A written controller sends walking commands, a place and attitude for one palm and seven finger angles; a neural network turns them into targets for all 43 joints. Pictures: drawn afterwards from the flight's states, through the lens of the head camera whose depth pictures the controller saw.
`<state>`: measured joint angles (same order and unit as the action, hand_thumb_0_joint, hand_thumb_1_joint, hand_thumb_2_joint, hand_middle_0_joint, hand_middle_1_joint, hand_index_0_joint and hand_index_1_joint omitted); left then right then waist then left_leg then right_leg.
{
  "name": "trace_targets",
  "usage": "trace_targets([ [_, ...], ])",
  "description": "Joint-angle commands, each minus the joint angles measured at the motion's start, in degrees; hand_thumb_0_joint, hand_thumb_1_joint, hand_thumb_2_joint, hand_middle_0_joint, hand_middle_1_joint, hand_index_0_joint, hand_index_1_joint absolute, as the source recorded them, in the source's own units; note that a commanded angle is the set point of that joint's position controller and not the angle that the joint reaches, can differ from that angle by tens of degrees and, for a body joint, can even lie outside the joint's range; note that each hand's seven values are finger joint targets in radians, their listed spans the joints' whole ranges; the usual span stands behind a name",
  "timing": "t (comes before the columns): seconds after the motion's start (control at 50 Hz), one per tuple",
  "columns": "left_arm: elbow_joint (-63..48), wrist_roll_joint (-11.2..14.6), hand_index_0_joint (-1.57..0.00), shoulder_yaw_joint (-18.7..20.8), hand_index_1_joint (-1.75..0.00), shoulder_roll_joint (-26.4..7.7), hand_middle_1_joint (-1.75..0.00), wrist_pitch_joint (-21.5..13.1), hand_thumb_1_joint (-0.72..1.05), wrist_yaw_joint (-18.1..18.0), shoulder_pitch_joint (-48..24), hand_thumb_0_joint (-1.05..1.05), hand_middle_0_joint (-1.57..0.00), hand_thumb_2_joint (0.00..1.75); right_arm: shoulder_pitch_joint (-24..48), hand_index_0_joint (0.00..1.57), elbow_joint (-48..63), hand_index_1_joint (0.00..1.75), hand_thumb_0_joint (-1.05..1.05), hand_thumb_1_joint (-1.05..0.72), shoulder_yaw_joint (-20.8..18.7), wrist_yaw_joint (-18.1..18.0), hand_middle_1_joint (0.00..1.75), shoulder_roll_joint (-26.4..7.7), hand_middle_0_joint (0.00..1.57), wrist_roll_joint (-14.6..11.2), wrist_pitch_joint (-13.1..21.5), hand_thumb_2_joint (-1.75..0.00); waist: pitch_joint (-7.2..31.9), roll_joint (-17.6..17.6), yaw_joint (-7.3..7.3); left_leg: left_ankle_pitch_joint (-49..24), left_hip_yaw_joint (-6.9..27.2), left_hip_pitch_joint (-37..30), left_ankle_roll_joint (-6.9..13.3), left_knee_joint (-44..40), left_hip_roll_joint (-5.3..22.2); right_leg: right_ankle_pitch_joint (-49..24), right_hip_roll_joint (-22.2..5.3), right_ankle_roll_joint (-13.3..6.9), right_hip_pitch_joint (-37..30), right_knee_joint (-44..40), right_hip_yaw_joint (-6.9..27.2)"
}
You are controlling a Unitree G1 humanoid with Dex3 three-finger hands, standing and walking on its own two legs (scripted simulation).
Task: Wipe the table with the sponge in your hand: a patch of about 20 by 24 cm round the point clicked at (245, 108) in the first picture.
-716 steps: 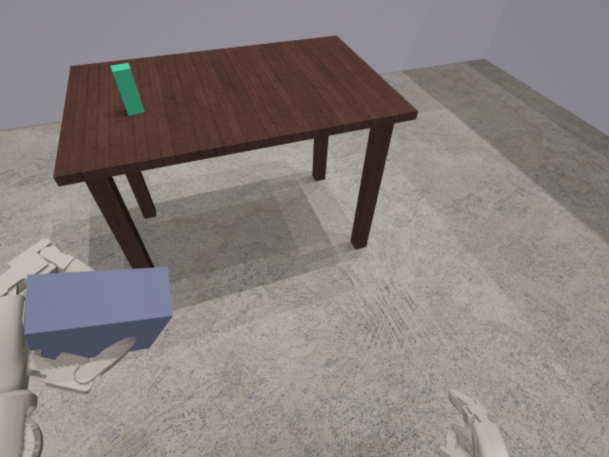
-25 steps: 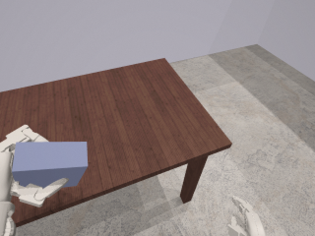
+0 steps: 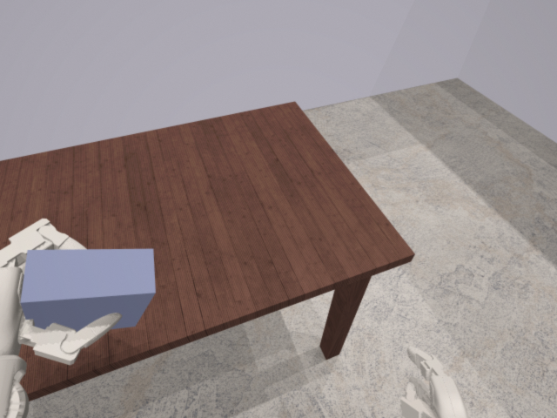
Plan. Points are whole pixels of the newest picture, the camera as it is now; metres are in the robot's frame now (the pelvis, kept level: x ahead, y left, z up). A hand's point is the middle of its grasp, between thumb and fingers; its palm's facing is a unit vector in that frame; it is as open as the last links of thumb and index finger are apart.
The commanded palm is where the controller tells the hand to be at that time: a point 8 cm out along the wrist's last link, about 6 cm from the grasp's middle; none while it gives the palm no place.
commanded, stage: shuffle to correct the standing spot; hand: left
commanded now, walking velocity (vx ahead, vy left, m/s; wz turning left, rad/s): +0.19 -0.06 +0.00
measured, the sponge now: (108, 293) +0.22 +0.21 +0.13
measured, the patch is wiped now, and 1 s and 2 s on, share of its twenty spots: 0.00 0.00 0.00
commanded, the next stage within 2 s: come to a stop and stand still in 1.78 s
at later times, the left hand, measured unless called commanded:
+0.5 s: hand (86, 293) +0.21 +0.22 +0.15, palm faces +0.34 -0.85 -0.41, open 9.4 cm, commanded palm +0.16 +0.27 +0.18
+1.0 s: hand (73, 290) +0.21 +0.24 +0.15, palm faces +0.37 -0.84 -0.40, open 9.4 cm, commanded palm +0.16 +0.28 +0.18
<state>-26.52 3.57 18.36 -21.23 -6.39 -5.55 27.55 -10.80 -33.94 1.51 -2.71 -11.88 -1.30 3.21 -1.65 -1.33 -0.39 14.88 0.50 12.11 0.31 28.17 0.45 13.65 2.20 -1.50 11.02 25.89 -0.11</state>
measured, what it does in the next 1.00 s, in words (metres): stands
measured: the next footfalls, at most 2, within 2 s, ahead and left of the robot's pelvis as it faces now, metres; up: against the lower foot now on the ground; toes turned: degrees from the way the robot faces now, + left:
none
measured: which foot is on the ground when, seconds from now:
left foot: down 0.00-1.00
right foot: down 0.00-1.00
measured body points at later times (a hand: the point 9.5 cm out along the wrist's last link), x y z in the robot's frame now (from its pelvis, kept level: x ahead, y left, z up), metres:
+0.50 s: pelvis +0.00 -0.02 +0.00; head +0.01 -0.03 +0.45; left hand +0.19 +0.27 +0.18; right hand +0.18 -0.25 -0.09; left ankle +0.00 +0.12 -0.74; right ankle +0.00 -0.11 -0.74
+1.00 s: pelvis +0.01 -0.01 +0.00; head +0.01 -0.01 +0.45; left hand +0.19 +0.28 +0.18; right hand +0.19 -0.23 -0.09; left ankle +0.00 +0.12 -0.74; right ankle +0.00 -0.11 -0.74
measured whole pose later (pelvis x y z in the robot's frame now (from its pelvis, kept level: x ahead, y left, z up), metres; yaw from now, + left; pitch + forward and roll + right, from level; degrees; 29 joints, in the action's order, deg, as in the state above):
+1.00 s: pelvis +0.01 -0.01 +0.00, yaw +1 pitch -2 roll -1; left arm -26.6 3.6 18.3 -21.0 -6.7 -6.4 27.7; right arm -10.4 -34.3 1.2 -2.7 -12.2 -1.3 1.6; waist -1.5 -1.9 -0.3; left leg 17.2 1.6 12.4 -0.1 31.5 0.7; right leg 16.1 2.5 -2.1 10.9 28.8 -1.3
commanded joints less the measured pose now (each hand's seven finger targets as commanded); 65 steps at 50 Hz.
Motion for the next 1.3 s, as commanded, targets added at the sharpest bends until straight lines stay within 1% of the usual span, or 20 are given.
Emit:
trace_targets([
  [0.0,-12.63,0.77,-1.2,6.88,-1.6,-9.0,-1.6,-3.86,0.1,-1.11,-3.91,0.0,-1.2,1.3,6.47,0.2,8.98,0.3,0.0,-0.9,-2.57,-0.78,0.3,-6.62,0.2,0.08,3.23,-0.9,7.39,-3.15,0.19,-9.36,5.49,-2.28,2.97,-5.09,5.24,-10.21,-4.17,-1.46,-1.81,-2.69,3.24],
  [0.16,-13.45,1.06,-1.2,7.76,-1.6,-10.42,-1.6,-3.5,0.1,-1.07,-4.5,0.0,-1.2,1.3,6.35,0.2,8.89,0.3,0.0,-0.9,-2.71,-0.75,0.3,-6.86,0.2,-0.09,3.01,-0.9,7.96,-2.77,0.49,-10.66,4.78,-2.79,2.45,-3.78,4.75,-12.21,-4.96,-1.93,-2.21,-3.17,4.5],
  [0.22,-12.06,1.21,-1.2,7.08,-1.6,-9.26,-1.6,-3.29,0.1,-1.05,-4.36,0.0,-1.2,1.3,6.37,0.2,8.92,0.3,0.0,-0.9,-2.67,-0.75,0.3,-6.59,0.2,-0.04,2.97,-0.9,6.73,-1.48,0.33,-7.59,4.59,-1.56,2.6,-3.82,4.55,-10.09,-4.86,-1.86,-1.6,-4.17,4.9],
  [0.3,-13.0,0.98,-1.2,6.9,-1.6,-9.39,-1.6,-3.5,0.1,-1.3,-5.25,0.0,-1.2,1.3,6.56,0.2,8.9,0.3,0.0,-0.9,-2.68,-0.8,0.3,-6.65,0.2,-0.02,2.85,-0.9,6.35,-3.38,0.38,-5.29,4.64,-1.06,2.75,-3.86,4.22,-8.23,-5.03,-2.21,-1.42,-4.4,5.27],
  [0.34,-12.62,1.09,-1.2,7.55,-1.6,-9.81,-1.6,-3.44,0.1,-1.36,-4.17,0.0,-1.2,1.3,6.48,0.2,8.86,0.3,0.0,-0.9,-2.82,-0.8,0.3,-6.61,0.2,-0.01,2.94,-0.9,7.16,-1.81,0.27,-6.51,4.14,-1.47,2.76,-2.86,4.0,-9.85,-5.35,-2.27,-2.06,-4.7,5.77],
  [0.36,-13.27,1.14,-1.2,7.86,-1.6,-10.6,-1.6,-3.35,0.1,-1.38,-4.59,0.0,-1.2,1.3,6.66,0.2,8.83,0.3,0.0,-0.9,-2.82,-0.8,0.3,-6.88,0.2,-0.08,2.8,-0.9,7.22,-2.77,0.52,-7.22,4.28,-1.97,2.56,-3.15,4.0,-10.09,-5.52,-2.32,-1.96,-4.33,5.62],
  [0.44,-12.81,1.11,-1.2,7.39,-1.6,-9.44,-1.6,-3.47,0.1,-1.46,-3.79,0.0,-1.2,1.3,6.39,0.2,8.76,0.3,0.0,-0.9,-2.97,-0.73,0.3,-6.85,0.2,-0.04,2.69,-0.9,7.22,-0.94,0.35,-6.26,3.85,-0.93,2.72,-1.76,3.63,-9.5,-5.75,-2.45,-2.39,-4.76,5.88],
  [0.46,-12.83,1.19,-1.2,8.26,-1.6,-10.79,-1.6,-3.35,0.1,-1.52,-3.62,0.0,-1.2,1.3,6.77,0.2,8.73,0.3,0.0,-0.9,-2.91,-0.73,0.3,-7.03,0.2,-0.09,2.55,-0.9,7.02,-1.35,0.46,-6.44,4.04,-1.5,2.59,-2.13,3.59,-9.4,-6.01,-2.52,-1.76,-4.67,6.17],
  [0.5,-13.13,1.08,-1.2,7.34,-1.6,-9.47,-1.6,-3.52,0.1,-1.61,-3.67,0.0,-1.2,1.3,6.49,0.2,8.72,0.3,0.0,-0.9,-3.01,-0.73,0.3,-7.02,0.2,-0.05,2.47,-0.9,6.9,-1.37,0.43,-5.75,4.02,-0.87,2.75,-1.65,3.55,-8.63,-5.83,-2.51,-1.91,-4.35,5.87],
  [0.54,-12.72,1.16,-1.2,7.79,-1.6,-9.69,-1.6,-3.55,0.1,-1.62,-3.28,0.0,-1.2,1.3,6.52,0.2,8.62,0.3,0.0,-0.9,-3.1,-0.68,0.3,-7.0,0.2,-0.04,2.43,-0.9,7.22,-0.52,0.35,-6.26,3.54,-0.8,2.76,-0.81,3.39,-9.57,-6.15,-2.6,-2.31,-4.39,6.19],
  [0.56,-13.27,1.17,-1.2,8.26,-1.6,-10.72,-1.6,-3.5,0.1,-1.67,-3.67,0.0,-1.2,1.3,6.83,0.2,8.49,0.3,0.0,-0.9,-3.03,-0.72,0.3,-7.21,0.2,-0.02,2.32,-0.9,7.03,-1.89,0.57,-6.67,3.84,-1.22,2.64,-1.25,3.4,-9.64,-6.31,-2.65,-1.87,-4.17,6.19],
  [0.64,-12.2,1.12,-1.2,7.71,-1.6,-9.64,-1.6,-3.52,0.1,-1.78,-3.49,0.0,-1.2,1.3,6.7,0.2,8.42,0.3,0.0,-0.9,-3.09,-0.66,0.3,-7.13,0.2,0.0,2.06,-0.9,6.42,0.2,0.43,-6.15,3.49,-0.16,2.81,0.15,2.96,-9.48,-6.38,-2.7,-2.17,-4.12,6.31],
  [0.74,-13.02,0.98,-1.2,7.72,-1.6,-9.69,-1.6,-3.8,0.1,-1.88,-3.94,0.0,-1.2,1.3,6.77,0.2,8.3,0.3,0.0,-0.9,-3.13,-0.56,0.3,-7.14,0.2,0.0,1.83,-0.9,6.93,-0.57,0.43,-7.7,3.76,-0.87,3.04,0.43,3.17,-10.77,-6.27,-2.61,-2.37,-2.96,5.65],
  [0.76,-14.09,0.93,-1.2,7.94,-1.6,-10.37,-1.6,-3.9,0.1,-1.87,-4.77,0.0,-1.2,1.3,7.19,0.2,8.13,0.3,0.0,-0.9,-3.06,-0.62,0.3,-7.41,0.2,0.01,1.79,-0.9,6.83,-2.9,0.6,-9.24,4.48,-1.65,3.03,-0.62,3.6,-11.36,-6.07,-2.56,-1.94,-1.99,5.24],
  [0.86,-13.98,0.77,-1.2,7.65,-1.6,-10.11,-1.6,-4.04,0.1,-1.92,-4.82,0.0,-1.2,1.3,7.39,0.2,8.22,0.3,0.0,-0.9,-2.81,-0.67,0.3,-7.12,0.2,0.05,1.62,-0.9,5.92,-3.8,0.5,-8.73,5.93,-1.39,3.48,-2.06,4.17,-9.5,-4.79,-2.06,-1.17,-1.24,4.2],
  [0.94,-12.89,0.62,-1.2,7.23,-1.6,-9.28,-1.6,-4.19,0.1,-2.13,-4.75,0.0,-1.2,1.3,6.83,0.2,8.39,0.3,0.0,-0.9,-2.71,-0.66,0.3,-6.92,0.2,0.11,1.57,-0.9,5.51,-3.02,0.3,-5.24,6.07,0.05,3.66,-2.22,4.0,-7.04,-4.34,-2.16,-1.46,-1.4,3.85],
  [1.02,-12.88,0.55,-1.2,7.21,-1.6,-9.15,-1.6,-4.19,0.1,-2.19,-4.63,0.0,-1.2,1.3,6.82,0.2,8.43,0.3,0.0,-0.9,-2.65,-0.74,0.3,-6.82,0.2,0.19,1.5,-0.9,6.28,-3.28,0.32,-5.33,6.33,-0.45,3.76,-2.4,4.33,-7.05,-4.12,-2.08,-1.48,-1.0,3.45],
  [1.1,-13.39,0.55,-1.2,7.46,-1.6,-9.54,-1.6,-4.15,0.1,-2.26,-4.5,0.0,-1.2,1.3,7.0,0.2,8.41,0.3,0.0,-0.9,-2.63,-0.77,0.3,-6.73,0.2,0.24,1.56,-0.9,7.45,-2.83,0.29,-9.77,5.78,-1.18,3.53,-1.07,4.35,-10.77,-4.56,-2.14,-2.67,-0.54,3.34],
  [1.24,-12.4,0.63,-1.2,7.48,-1.6,-9.61,-1.6,-3.88,0.1,-2.38,-5.26,0.0,-1.2,1.3,7.02,0.2,8.26,0.3,0.0,-0.9,-2.66,-0.64,0.3,-6.83,0.2,0.25,1.39,-0.9,5.83,-1.97,0.29,-5.89,5.38,0.2,3.23,-0.68,3.62,-7.84,-4.88,-2.57,-1.83,-1.67,4.38],
  [1.28,-13.16,0.67,-1.2,7.31,-1.6,-9.45,-1.6,-4.01,0.1,-2.37,-5.32,0.0,-1.2,1.3,7.13,0.2,8.12,0.3,0.0,-0.9,-2.59,-0.79,0.3,-6.71,0.2,0.21,1.37,-0.9,6.19,-3.19,0.44,-7.5,6.11,-0.38,3.21,-1.52,4.04,-8.79,-4.75,-2.53,-2.01,-0.84,3.93],
])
